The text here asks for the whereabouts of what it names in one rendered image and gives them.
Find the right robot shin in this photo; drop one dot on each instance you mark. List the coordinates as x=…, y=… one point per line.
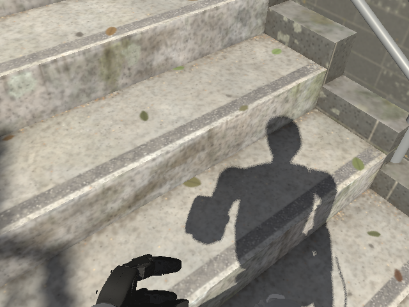
x=279, y=296

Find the left robot hand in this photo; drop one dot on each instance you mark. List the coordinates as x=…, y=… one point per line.
x=120, y=288

